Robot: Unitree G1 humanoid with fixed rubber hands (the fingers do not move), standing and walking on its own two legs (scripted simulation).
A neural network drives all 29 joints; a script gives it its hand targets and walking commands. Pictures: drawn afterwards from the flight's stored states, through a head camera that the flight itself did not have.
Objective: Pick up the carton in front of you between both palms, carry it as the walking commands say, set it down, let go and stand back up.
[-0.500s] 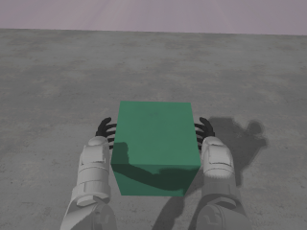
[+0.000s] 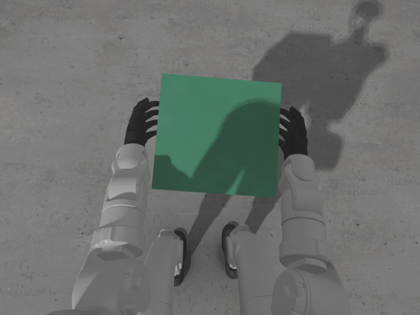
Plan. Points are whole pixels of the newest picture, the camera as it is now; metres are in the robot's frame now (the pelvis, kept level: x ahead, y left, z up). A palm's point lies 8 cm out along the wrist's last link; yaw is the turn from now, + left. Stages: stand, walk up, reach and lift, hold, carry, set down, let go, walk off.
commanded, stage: set down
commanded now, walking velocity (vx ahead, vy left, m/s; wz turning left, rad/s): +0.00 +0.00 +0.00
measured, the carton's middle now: (214, 144) +0.42 -0.03 -0.15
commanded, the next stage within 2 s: none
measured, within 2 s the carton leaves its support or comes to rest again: rests again in 1.96 s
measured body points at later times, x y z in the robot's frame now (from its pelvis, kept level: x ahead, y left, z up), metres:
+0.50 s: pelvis -0.02 +0.00 -0.13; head +0.25 +0.00 +0.23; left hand +0.48 +0.11 -0.22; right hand +0.43 -0.19 -0.22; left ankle +0.05 +0.10 -0.65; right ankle +0.07 -0.12 -0.65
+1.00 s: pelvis -0.05 +0.01 -0.24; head +0.30 +0.01 +0.04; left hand +0.53 +0.09 -0.38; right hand +0.46 -0.20 -0.38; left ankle +0.05 +0.10 -0.65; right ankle +0.07 -0.12 -0.65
